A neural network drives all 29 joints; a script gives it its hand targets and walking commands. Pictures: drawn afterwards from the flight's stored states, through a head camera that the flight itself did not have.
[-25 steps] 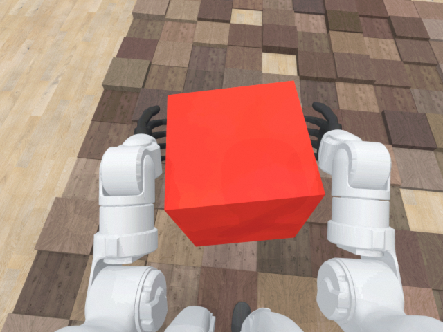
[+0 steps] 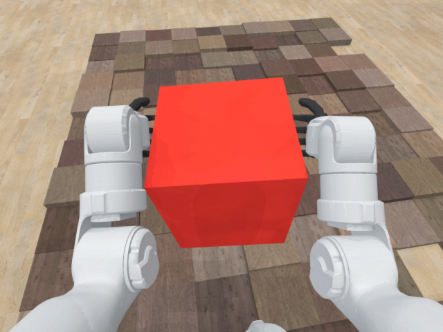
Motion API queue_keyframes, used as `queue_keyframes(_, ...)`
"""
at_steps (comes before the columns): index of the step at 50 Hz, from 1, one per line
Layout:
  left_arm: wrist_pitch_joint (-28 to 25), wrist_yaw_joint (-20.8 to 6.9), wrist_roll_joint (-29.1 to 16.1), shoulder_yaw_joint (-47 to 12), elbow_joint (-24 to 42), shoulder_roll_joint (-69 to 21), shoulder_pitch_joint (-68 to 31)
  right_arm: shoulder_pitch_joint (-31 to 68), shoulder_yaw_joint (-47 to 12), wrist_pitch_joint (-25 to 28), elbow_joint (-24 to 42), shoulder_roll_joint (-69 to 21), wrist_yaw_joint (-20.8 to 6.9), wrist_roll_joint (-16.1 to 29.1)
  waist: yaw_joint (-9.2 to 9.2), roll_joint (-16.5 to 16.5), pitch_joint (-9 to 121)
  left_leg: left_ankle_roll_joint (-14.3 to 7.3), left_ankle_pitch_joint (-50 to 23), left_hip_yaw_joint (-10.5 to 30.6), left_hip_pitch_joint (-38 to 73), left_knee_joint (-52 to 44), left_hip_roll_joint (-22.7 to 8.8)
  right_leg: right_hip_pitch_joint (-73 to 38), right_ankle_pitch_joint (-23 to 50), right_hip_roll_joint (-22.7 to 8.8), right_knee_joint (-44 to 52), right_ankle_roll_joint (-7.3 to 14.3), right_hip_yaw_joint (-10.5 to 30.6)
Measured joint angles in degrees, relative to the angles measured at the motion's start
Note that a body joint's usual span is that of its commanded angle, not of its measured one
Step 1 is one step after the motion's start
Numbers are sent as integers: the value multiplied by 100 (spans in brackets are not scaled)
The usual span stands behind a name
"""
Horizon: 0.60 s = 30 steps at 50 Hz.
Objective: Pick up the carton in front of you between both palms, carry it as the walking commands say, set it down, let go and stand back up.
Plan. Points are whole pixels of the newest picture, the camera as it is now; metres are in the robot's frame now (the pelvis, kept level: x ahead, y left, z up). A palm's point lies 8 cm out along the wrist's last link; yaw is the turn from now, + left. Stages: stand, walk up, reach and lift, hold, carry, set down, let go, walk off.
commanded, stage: carry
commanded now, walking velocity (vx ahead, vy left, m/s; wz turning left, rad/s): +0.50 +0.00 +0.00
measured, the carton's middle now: (226, 171) +0.39 -0.04 +0.07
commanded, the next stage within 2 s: none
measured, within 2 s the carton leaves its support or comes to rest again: neither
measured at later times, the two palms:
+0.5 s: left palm (108, 67) +0.70 +0.20 +0.11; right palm (228, 59) +0.71 -0.09 +0.12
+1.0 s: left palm out of the picture +1.03 +0.16 +0.18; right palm out of the picture +1.05 -0.13 +0.17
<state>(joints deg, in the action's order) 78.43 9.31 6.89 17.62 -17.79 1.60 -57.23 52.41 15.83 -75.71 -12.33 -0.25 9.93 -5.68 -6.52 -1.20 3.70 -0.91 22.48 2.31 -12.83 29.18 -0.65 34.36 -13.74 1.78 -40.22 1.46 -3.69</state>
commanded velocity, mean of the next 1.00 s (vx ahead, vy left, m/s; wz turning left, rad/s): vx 0.50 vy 0.00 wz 0.00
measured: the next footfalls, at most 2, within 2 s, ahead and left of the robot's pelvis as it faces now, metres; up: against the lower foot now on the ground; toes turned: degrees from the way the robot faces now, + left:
right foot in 0.04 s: +0.15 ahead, -0.09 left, +0.00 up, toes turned -2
left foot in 0.38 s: +0.40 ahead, +0.13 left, +0.02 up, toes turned +5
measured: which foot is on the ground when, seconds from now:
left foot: down 0.00-0.02, up 0.04-0.36, down 0.38-0.82, up 0.84-1.00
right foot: up 0.00-0.02, down 0.04-0.38, up 0.40-0.78, down 0.80-1.00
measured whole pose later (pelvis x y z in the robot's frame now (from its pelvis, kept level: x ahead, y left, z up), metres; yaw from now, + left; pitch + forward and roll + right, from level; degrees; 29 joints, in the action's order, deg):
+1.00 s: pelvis +0.65 -0.02 +0.00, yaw +3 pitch +5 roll +3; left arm 79.6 11.5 3.9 17.0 -11.3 2.0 -54.6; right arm 55.1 12.9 -79.5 -11.4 1.3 12.3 -3.2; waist 1.9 0.4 0.3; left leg -1.3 22.1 -1.5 -35.3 71.9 -0.5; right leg 21.5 -6.2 0.9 -29.0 6.9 -6.2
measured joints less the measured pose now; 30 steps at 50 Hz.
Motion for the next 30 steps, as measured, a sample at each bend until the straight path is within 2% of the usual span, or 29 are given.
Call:
queue_keyframes(2, 0, 46, 151, 9, 11, -181, 6, -29, 69, -21, -47, 136, 46, 185, 19, 119, -55, 25, 334, -167, -130, 1073, 122, -441, 822, -73, 828, 221, -72)
queue_keyframes(5, -197, 114, 256, 56, 287, -412, 178, 52, 113, 214, -170, 295, 43, 351, 264, -147, -316, -57, 761, -52, -1072, 3557, 125, -567, -276, 59, 264, 301, -124)
queue_keyframes(8, -217, 109, 242, 48, 437, -450, 539, -59, 83, 283, -288, 172, 56, 274, 487, -125, -419, -35, 671, -165, -1937, 4484, 92, -899, -608, 9, 319, 255, -96)
queue_keyframes(12, -268, 113, 40, 7, 710, -376, 896, -234, -41, 335, -124, -16, 53, 109, 850, 31, -516, 50, 514, -295, -2760, 3957, -48, -1436, -879, -128, 619, 213, -8)
queue_keyframes(15, -421, 218, -143, -40, 754, -391, 1118, -487, 22, 431, 69, -180, 28, -45, 1072, 153, -428, 109, 29, -420, -2900, 2621, -82, -1929, -1107, -252, 930, 107, 23)
queue_keyframes(17, -551, 305, -249, -79, 716, -418, 1228, -661, 76, 529, 153, -257, -18, -137, 1141, 198, -350, 97, -518, -576, -2660, 1454, -22, -2228, -1205, -323, 963, -4, 2)
queue_keyframes(19, -666, 297, -321, -141, 678, -357, 1318, -765, 65, 646, 165, -339, -41, -216, 1084, 174, -320, -90, -1528, -768, -2162, 561, 44, -2322, -1238, -377, 369, -77, -72)
queue_keyframes(20, -726, 249, -361, -167, 670, -267, 1326, -790, 9, 734, 174, -397, -43, -267, 1033, 259, -352, -180, -1755, -843, -2055, 641, 81, -2167, -1190, -452, -256, -91, 8)
queue_keyframes(22, -838, 142, -434, -216, 652, -86, 1312, -819, -140, 863, 222, -473, -21, -345, 899, 308, -465, -248, -1247, -883, -1860, 862, 103, -1564, -1342, -339, -1870, -108, 343)
queue_keyframes(24, -848, 110, -469, -289, 676, -23, 1263, -927, -233, 853, 418, -465, 18, -303, 723, 240, -537, -247, -894, -804, -1593, 748, 99, -910, -1319, -188, -3001, -47, 453)
queue_keyframes(26, -808, 88, -390, -338, 683, -67, 1189, -1033, -239, 801, 587, -426, 70, -207, 573, 194, -545, -159, -837, -759, -1280, 454, 76, -369, -1104, -216, -3167, -45, 416)
queue_keyframes(30, -694, 86, -237, -387, 868, -182, 1151, -1128, -214, 716, 818, -323, 118, 25, 262, 97, -468, -175, -672, -641, -668, -45, -1, 307, -762, -341, -2078, -98, 273)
